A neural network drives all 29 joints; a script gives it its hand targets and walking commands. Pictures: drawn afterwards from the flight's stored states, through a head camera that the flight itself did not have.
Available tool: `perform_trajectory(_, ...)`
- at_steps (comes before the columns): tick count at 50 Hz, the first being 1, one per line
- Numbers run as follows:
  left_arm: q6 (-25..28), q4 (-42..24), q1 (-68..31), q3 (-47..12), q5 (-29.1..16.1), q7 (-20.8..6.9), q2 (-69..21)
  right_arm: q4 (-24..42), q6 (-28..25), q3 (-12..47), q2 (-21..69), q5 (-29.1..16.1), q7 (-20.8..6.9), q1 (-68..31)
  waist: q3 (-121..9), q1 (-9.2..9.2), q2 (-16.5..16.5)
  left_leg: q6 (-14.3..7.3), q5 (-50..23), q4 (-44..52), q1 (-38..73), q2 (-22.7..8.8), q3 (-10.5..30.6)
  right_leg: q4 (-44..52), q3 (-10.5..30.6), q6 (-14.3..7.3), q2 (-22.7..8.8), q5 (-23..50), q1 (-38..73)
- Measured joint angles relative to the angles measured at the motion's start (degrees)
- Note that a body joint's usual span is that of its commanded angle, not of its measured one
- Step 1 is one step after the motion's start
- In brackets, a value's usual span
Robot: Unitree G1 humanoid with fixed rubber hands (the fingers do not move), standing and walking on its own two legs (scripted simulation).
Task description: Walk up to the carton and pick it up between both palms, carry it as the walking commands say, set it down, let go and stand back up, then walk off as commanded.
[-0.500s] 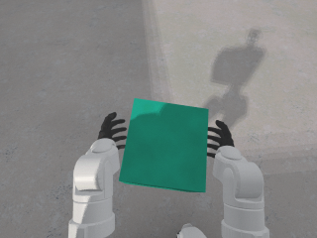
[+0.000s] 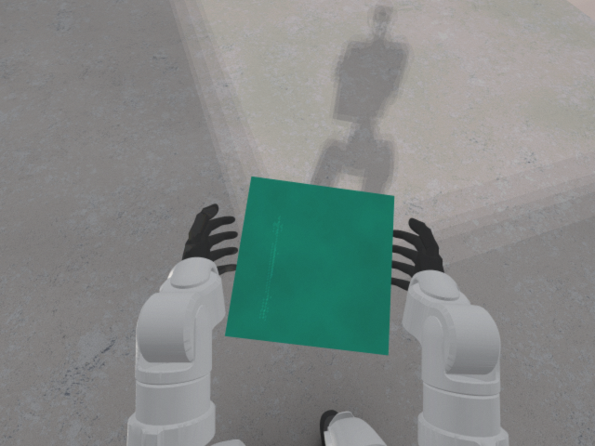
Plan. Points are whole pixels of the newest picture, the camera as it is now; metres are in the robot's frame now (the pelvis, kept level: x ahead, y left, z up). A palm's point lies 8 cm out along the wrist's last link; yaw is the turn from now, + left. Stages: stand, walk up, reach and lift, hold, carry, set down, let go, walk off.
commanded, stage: carry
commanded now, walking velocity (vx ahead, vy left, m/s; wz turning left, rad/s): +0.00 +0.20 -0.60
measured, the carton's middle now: (308, 272) +0.34 +0.00 -0.02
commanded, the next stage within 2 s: none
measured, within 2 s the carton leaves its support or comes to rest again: neither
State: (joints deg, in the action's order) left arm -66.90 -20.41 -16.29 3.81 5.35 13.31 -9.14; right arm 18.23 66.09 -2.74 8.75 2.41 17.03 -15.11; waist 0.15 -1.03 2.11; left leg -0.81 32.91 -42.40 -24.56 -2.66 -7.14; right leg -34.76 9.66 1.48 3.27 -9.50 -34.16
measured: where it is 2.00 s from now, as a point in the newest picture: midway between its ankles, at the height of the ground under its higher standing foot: outside the picture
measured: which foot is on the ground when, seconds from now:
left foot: up 0.00-0.00, down 0.02-1.00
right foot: down 0.00-0.02, up 0.04-0.24, down 0.26-0.50, up 0.52-0.70, down 0.72-0.96, up 0.98-1.00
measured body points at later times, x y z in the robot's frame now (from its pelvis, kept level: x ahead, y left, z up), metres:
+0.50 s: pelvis -0.03 +0.03 +0.00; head +0.03 +0.03 +0.44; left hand +0.31 +0.07 +0.06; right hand +0.22 -0.19 +0.06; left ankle -0.04 +0.14 -0.72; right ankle +0.04 -0.12 -0.72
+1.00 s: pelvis -0.05 +0.07 +0.00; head -0.01 +0.06 +0.45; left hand +0.28 +0.03 +0.07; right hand +0.13 -0.20 +0.07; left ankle -0.02 +0.17 -0.72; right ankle -0.05 -0.09 -0.71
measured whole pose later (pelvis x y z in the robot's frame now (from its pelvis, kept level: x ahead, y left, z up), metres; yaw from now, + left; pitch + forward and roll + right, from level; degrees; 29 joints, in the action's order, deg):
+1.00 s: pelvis -0.05 +0.07 +0.00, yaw -32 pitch +5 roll +1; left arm -67.4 -18.3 -14.3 2.4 4.9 14.3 -8.7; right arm 18.5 68.6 -2.6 8.4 2.8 16.1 -13.5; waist -0.8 -0.5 3.1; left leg -1.3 19.2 -38.1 -21.5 -2.8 -11.2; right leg -42.3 11.3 0.9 3.3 -15.3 -34.0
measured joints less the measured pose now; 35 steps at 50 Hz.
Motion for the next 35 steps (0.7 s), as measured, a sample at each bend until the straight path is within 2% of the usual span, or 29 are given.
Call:
perform_trajectory(2, 0.8, -0.8, 0.1, 0.0, 0.0, 0.5, 0.0, 0.2, -0.6, 0.1, 0.2, -0.2, -0.1, -0.5, 0.0, 0.22, 1.4, 0.3, -12.1, 7.0, 0.9, 0.1, -0.7, -0.7, 0.3, -0.4, -0.1, 0.1, -1.5)
perform_trajectory(3, 1.2, -1.1, 0.7, 0.0, 0.0, 0.8, 0.2, 0.2, -0.7, 0.4, 0.2, -0.4, -0.4, -0.4, 0.2, 0.92, 2.3, 0.3, -13.3, 6.8, 1.3, 0.1, -1.9, -3.7, 0.3, -1.2, -0.1, -3.0, -2.4)
perform_trajectory(5, 1.8, -2.1, 2.8, 0.0, 0.0, 1.0, 0.7, 0.2, -0.8, 1.0, 0.2, -1.1, -1.0, -0.3, 0.1, 1.66, 2.5, 0.2, -11.2, 5.9, 2.5, -0.3, -4.1, -13.4, -0.3, -1.9, 0.2, -11.7, -4.5)
perform_trajectory(8, 1.0, -4.4, 3.6, 0.0, -0.5, 1.0, 0.8, 0.2, -1.1, 1.3, 0.2, -1.1, -1.4, -0.4, -0.7, 1.81, 1.2, 0.0, -9.1, 4.9, 3.9, -1.5, -6.6, -20.4, -1.8, -1.9, -0.2, -13.3, -5.3)
perform_trajectory(12, 0.2, -5.8, 2.2, 0.0, -0.5, 1.0, 0.6, 0.2, -1.8, 1.3, 0.2, -0.4, -1.2, -0.5, -2.7, 1.92, 1.1, 0.0, -6.3, 1.3, 3.9, -2.7, -10.7, -14.8, -2.1, -2.1, -1.1, -13.0, -3.8)
perform_trajectory(13, 0.1, -5.3, 1.8, 0.0, -0.5, 1.0, 0.5, 0.2, -1.6, 1.3, 0.2, -0.1, -0.9, -0.5, -3.0, 1.93, 0.9, 0.0, -5.0, -0.6, 3.9, -3.1, -11.5, -11.3, -2.1, -2.7, -1.3, -11.5, -2.0)
perform_trajectory(14, 0.1, -4.3, 1.3, 0.0, -0.5, 0.9, 0.4, 0.2, -1.4, 1.1, 0.2, 0.2, -0.8, -0.4, -2.8, 1.89, 0.0, 0.0, -3.7, -2.9, 4.0, -3.9, -11.7, -9.8, -2.2, -2.7, -1.0, -6.4, -1.1)
perform_trajectory(16, 0.1, -1.3, 0.7, -0.5, -0.5, 0.3, 0.2, 0.2, -0.7, 0.4, -0.1, 0.6, -0.7, 0.8, -2.0, 1.68, -1.8, 0.0, -1.9, -8.6, 3.3, -4.6, -10.2, -11.4, -2.2, -1.7, 0.0, -5.6, -0.4)
perform_trajectory(19, -0.6, 2.5, 0.6, -1.0, -0.5, -0.6, 0.2, 0.2, 1.0, 0.0, -0.6, 0.5, -0.7, 3.1, -1.0, 1.2, -1.6, 0.0, 3.0, -13.5, 1.9, -1.6, -5.3, -9.2, -1.1, -0.9, 0.1, -5.2, 1.1)
perform_trajectory(21, -0.9, 3.2, 0.7, -1.0, -0.5, -0.6, 0.2, 0.2, 2.0, 0.0, -0.6, 0.4, -0.7, 3.3, -0.9, 0.78, -1.1, 0.0, 3.0, -10.9, 1.9, -0.1, -2.6, -5.7, -0.1, -0.3, 0.3, -2.7, 1.4)
perform_trajectory(23, -0.9, 3.1, 0.4, -1.0, -0.5, -0.5, 0.1, 0.3, 2.0, -0.2, -0.6, 0.4, -0.6, 3.0, -1.1, 0.34, -0.3, 0.0, 2.6, -2.7, 2.3, 0.3, -1.5, -1.9, 0.3, 0.1, 0.3, 0.2, 0.6)
perform_trajectory(24, -0.9, 2.8, 0.2, -1.0, -0.5, -0.3, 0.1, 0.3, 1.8, -0.3, -0.6, 0.4, -0.6, 2.7, -1.1, 0.21, 0.2, 0.0, -0.5, 2.4, 2.9, 0.4, -1.6, -0.5, 0.5, 0.3, 0.3, 1.6, 0.1)
perform_trajectory(25, -0.6, 2.5, 0.2, -1.0, -0.4, 0.1, 0.1, 0.2, 1.6, -0.2, -0.5, 0.3, -0.6, 2.4, -0.8, 0.23, 1.0, 0.1, -8.3, 5.2, 2.9, 0.5, -2.0, 0.2, 0.7, 0.1, 0.1, 2.3, -0.2)
perform_trajectory(26, -0.3, 2.0, 0.6, -1.0, -0.4, 0.5, 0.2, 0.2, 1.5, -0.1, -0.4, 0.0, -0.6, 2.2, -0.4, 0.34, 1.6, 0.0, -12.6, 5.7, 3.0, 0.5, -2.6, -0.5, 0.7, -0.5, 0.1, 1.5, -0.5)
perform_trajectory(29, 0.9, 0.0, 3.3, -1.0, -0.5, 1.1, 0.8, 0.2, 1.4, 0.9, -0.3, -0.9, -1.1, 1.6, -0.9, 0.75, 1.7, -0.5, -10.6, 4.4, 4.0, 0.0, -5.4, -12.4, 0.3, -1.5, 0.3, -9.1, -2.7)
perform_trajectory(31, 0.6, -1.5, 3.8, -1.0, -0.5, 1.1, 0.9, 0.2, 1.1, 1.0, -0.2, -0.9, -1.2, 1.1, -1.6, 0.99, 1.2, -0.7, -8.8, 3.1, 4.3, -0.5, -7.0, -18.1, -0.2, -2.1, -0.2, -10.3, -3.2)
perform_trajectory(33, 0.2, -3.0, 3.5, -1.0, -0.5, 1.2, 0.9, 0.2, 0.6, 1.0, 0.0, -0.8, -1.2, 0.5, -2.5, 1.6, 1.2, -0.7, -7.4, 1.5, 4.3, -1.2, -9.4, -18.6, -0.7, -2.5, -1.2, -10.3, -2.8)
perform_trajectory(35, -0.1, -3.8, 3.0, -1.0, -0.5, 1.2, 0.8, 0.2, 0.4, 1.0, 0.1, -0.2, -1.0, -0.1, -3.0, 1.82, 1.2, -0.7, -5.6, -1.0, 4.3, -2.0, -11.8, -15.0, -0.6, -2.7, -2.0, -10.3, -0.8)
